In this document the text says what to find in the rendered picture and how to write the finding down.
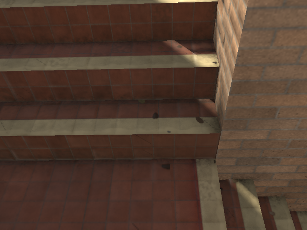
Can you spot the stairs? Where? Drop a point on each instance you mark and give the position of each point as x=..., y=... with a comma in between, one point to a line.
x=108, y=80
x=245, y=210

